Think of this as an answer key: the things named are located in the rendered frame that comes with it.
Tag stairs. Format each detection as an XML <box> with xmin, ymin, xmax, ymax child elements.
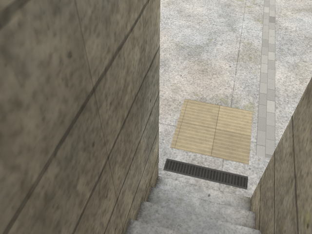
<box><xmin>125</xmin><ymin>176</ymin><xmax>261</xmax><ymax>234</ymax></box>

